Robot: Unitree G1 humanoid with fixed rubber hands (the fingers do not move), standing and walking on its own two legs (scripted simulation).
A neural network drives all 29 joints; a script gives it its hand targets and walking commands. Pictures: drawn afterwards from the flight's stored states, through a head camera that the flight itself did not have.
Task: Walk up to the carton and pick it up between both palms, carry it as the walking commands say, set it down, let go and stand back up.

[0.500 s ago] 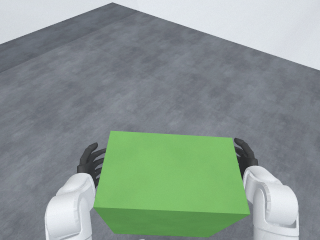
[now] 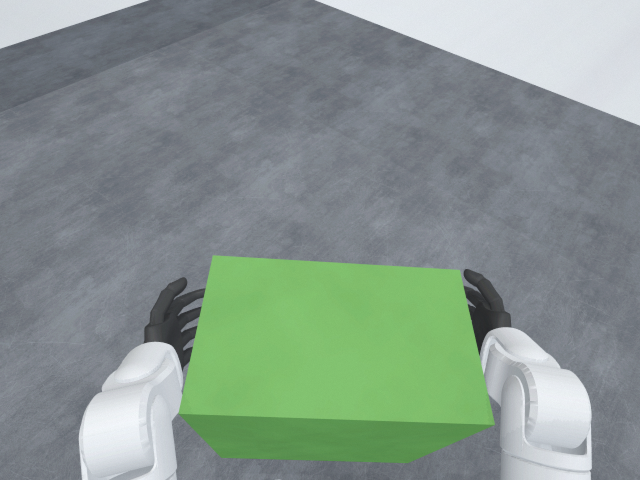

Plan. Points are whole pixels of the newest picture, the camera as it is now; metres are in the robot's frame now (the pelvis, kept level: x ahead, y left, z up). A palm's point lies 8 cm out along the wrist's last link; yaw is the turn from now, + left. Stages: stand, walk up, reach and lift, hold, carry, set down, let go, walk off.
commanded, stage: carry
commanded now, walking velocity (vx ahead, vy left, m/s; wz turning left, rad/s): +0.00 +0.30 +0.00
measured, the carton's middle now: (325, 375) +0.25 +0.02 +0.00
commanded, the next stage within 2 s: none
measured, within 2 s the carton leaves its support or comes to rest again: neither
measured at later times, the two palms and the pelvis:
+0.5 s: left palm out of the picture +0.18 +0.35 +0.07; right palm (337, 376) +0.22 +0.01 +0.07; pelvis -0.05 +0.16 +0.00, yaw +2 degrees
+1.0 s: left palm out of the picture +0.12 +0.51 +0.07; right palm (171, 432) +0.17 +0.16 +0.07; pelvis -0.11 +0.31 +0.00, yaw +3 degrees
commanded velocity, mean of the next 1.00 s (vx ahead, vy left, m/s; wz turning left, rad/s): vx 0.00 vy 0.30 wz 0.00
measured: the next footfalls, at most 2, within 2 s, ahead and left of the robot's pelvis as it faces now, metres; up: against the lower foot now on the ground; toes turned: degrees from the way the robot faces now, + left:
right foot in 0.10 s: -0.02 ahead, -0.10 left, +0.00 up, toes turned -5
left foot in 0.38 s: +0.03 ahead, +0.28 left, +0.00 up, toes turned +6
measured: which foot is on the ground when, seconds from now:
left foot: down 0.00-0.10, up 0.12-0.36, down 0.38-0.64, up 0.66-0.90, down 0.92-1.00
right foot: up 0.00-0.08, down 0.10-0.36, up 0.38-0.62, down 0.64-0.92, up 0.94-1.00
